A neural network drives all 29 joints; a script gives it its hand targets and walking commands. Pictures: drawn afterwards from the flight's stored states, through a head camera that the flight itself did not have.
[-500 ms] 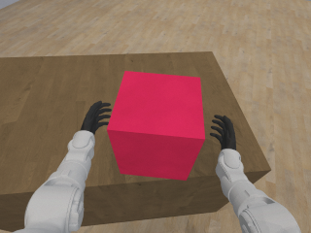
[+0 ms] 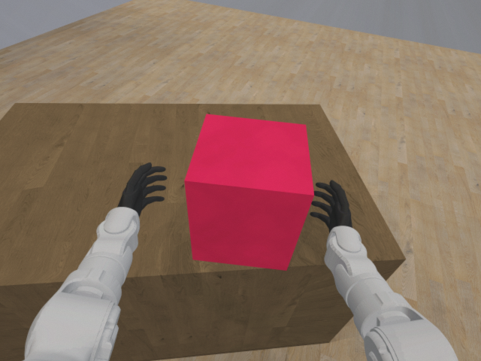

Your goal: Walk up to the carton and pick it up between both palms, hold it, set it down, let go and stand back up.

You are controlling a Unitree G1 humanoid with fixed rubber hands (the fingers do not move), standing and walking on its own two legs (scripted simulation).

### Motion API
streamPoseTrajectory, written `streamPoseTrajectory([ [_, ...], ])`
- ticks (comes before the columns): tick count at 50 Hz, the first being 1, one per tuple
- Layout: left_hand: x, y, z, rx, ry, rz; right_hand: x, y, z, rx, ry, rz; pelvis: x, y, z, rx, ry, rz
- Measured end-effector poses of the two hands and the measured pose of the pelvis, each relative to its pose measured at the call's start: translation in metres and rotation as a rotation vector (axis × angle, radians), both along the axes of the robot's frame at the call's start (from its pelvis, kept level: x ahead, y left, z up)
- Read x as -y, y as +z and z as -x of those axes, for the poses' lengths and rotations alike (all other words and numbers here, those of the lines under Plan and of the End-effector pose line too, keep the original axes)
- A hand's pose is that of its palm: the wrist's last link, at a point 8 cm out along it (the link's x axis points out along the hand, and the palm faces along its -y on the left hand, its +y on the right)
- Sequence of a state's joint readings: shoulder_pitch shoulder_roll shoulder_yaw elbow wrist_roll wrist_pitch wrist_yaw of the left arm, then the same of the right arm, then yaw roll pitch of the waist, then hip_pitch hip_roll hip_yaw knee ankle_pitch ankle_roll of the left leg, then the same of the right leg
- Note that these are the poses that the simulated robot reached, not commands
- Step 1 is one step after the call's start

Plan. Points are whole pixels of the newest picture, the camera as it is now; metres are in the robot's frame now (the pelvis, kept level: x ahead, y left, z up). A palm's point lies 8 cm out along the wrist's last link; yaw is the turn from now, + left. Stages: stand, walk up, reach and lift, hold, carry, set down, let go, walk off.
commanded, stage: set down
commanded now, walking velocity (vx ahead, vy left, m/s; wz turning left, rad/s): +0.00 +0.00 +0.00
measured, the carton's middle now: (247, 194) +0.45 -0.03 +0.01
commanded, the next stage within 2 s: none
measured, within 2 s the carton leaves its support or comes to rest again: neither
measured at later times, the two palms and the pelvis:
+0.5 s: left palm (123, 251) +0.32 +0.20 +0.02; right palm (350, 264) +0.28 -0.20 +0.01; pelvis +0.06 -0.02 +0.02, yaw -3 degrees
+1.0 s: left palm (102, 297) +0.24 +0.21 +0.02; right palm (366, 298) +0.21 -0.20 +0.02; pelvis +0.05 -0.03 +0.02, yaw -3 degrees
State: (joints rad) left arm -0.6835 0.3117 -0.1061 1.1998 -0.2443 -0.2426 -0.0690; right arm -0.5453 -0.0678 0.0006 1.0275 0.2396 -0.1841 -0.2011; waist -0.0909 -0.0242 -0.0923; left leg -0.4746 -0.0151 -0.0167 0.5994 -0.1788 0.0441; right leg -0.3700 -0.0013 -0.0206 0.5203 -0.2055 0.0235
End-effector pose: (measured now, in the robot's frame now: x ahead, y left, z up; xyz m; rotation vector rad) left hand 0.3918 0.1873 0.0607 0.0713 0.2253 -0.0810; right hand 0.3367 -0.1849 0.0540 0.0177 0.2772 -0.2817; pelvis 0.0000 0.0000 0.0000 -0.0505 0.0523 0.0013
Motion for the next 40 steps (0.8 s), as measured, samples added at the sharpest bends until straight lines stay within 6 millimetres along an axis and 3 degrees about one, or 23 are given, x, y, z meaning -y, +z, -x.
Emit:
streamPoseTrajectory([
  [6, -0.010, -0.021, 0.018, -0.037, 0.043, 0.008, 0.002, -0.030, 0.022, -0.024, -0.049, -0.051, -0.003, 0.004, -0.012, 0.037, -0.014, -0.005],
  [13, -0.023, -0.033, 0.033, -0.020, 0.082, 0.012, 0.010, -0.029, 0.025, 0.025, -0.032, -0.027, 0.005, 0.010, -0.030, 0.061, -0.039, -0.015],
  [18, -0.020, -0.047, 0.050, -0.058, 0.061, 0.007, 0.015, -0.034, 0.032, 0.018, -0.024, -0.014, 0.014, 0.014, -0.045, 0.074, -0.045, -0.017],
  [27, -0.012, -0.040, 0.073, -0.055, 0.021, -0.013, 0.020, -0.050, 0.062, -0.011, -0.039, -0.052, 0.026, 0.017, -0.064, 0.088, -0.050, -0.022],
  [33, -0.015, -0.027, 0.095, -0.045, 0.015, -0.027, 0.015, -0.040, 0.080, 0.045, -0.025, -0.074, 0.031, 0.018, -0.070, 0.104, -0.053, -0.029],
  [40, -0.018, -0.029, 0.127, -0.079, 0.016, -0.021, 0.013, -0.031, 0.100, 0.055, -0.011, -0.058, 0.034, 0.018, -0.066, 0.138, -0.052, -0.034],
])
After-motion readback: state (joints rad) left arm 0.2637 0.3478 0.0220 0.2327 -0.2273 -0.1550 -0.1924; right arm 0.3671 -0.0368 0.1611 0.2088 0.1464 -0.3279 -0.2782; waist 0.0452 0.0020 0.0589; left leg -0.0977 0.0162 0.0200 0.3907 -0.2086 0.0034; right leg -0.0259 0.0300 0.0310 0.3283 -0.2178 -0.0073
